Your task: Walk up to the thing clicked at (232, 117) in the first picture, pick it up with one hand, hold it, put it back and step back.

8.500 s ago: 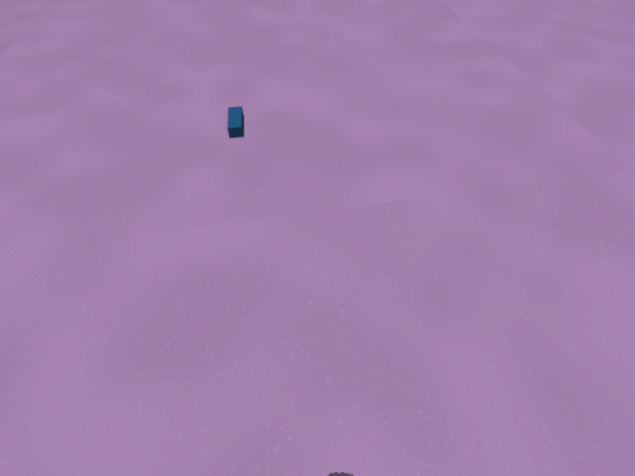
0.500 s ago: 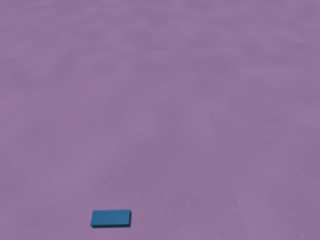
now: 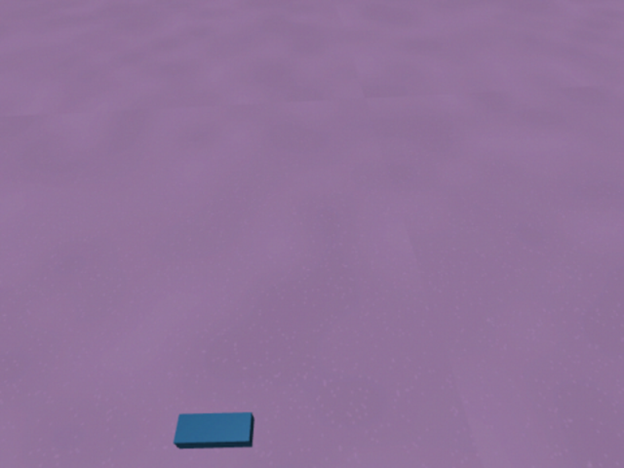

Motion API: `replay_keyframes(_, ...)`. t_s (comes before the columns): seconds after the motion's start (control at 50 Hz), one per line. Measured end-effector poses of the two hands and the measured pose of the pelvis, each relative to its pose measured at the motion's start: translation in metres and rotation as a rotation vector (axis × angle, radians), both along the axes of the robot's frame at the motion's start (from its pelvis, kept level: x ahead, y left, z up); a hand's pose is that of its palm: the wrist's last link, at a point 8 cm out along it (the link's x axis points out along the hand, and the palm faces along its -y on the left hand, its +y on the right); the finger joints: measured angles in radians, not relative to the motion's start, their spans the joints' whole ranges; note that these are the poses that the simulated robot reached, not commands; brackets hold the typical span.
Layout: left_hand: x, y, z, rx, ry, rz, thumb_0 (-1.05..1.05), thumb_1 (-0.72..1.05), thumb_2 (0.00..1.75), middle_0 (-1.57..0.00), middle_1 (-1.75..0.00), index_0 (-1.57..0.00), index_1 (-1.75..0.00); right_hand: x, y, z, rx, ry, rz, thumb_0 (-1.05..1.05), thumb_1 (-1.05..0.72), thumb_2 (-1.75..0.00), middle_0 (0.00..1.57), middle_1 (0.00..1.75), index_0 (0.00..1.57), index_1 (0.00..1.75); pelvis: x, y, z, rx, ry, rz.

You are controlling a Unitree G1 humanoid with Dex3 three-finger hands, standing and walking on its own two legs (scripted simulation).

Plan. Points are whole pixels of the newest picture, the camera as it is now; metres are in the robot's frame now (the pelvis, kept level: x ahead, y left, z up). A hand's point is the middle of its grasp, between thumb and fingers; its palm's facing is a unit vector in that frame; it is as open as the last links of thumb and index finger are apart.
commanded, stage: stand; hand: left
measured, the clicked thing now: (215, 430) +0.39 +0.31 -0.75
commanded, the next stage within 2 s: none
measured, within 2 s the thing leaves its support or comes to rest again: neither
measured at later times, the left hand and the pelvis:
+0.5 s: hand out of the picture +0.07 +0.25 -0.15, palm faces -0.02 -0.94 -0.35, open 7.4 cm; pelvis -0.01 +0.00 +0.00, yaw +0 degrees
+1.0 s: hand out of the picture +0.07 +0.25 -0.16, palm faces -0.03 -0.94 -0.34, open 7.4 cm; pelvis +0.00 +0.00 +0.00, yaw -1 degrees
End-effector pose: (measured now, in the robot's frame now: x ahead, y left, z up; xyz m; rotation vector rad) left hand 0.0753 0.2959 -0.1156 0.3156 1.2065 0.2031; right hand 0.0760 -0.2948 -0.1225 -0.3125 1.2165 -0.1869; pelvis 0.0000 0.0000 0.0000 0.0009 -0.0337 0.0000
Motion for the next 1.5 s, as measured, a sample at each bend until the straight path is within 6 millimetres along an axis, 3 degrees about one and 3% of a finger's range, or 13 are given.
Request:
replay_keyframes(0.32,-0.013,-0.002,0.000,0.005,0.025,0.005,0.01,0.90,0.90,-0.20,-0.30,-0.20,-0.30,-0.016,-0.004,-0.003,0.003,0.027,-0.005,0.00,-0.90,-0.90,0.21,0.30,0.20,0.30,-0.005,-0.003,0.000,0.001,-0.003,-0.004)
replay_keyframes(0.72,-0.015,-0.004,-0.001,0.003,0.029,-0.001,0.01,0.90,0.90,-0.20,-0.30,-0.20,-0.30,-0.023,-0.007,-0.003,0.000,0.041,-0.007,0.00,-0.90,-0.90,0.21,0.30,0.20,0.30,-0.005,-0.006,0.000,-0.001,0.001,-0.005)
replay_keyframes(1.16,-0.001,0.001,-0.002,0.001,0.017,-0.007,0.00,0.90,0.90,-0.20,-0.30,-0.20,-0.30,-0.008,-0.001,0.000,-0.006,0.018,-0.001,0.00,-0.90,-0.90,0.21,0.30,0.20,0.30,0.002,0.000,0.000,-0.001,0.002,-0.011)
replay_keyframes(1.5,-0.004,0.004,-0.001,0.006,0.025,-0.005,0.00,0.90,0.90,-0.20,-0.30,-0.20,-0.30,-0.007,0.001,-0.001,-0.004,0.018,-0.002,0.00,-0.90,-0.90,0.21,0.30,0.20,0.30,0.002,0.001,0.000,0.001,0.002,-0.012)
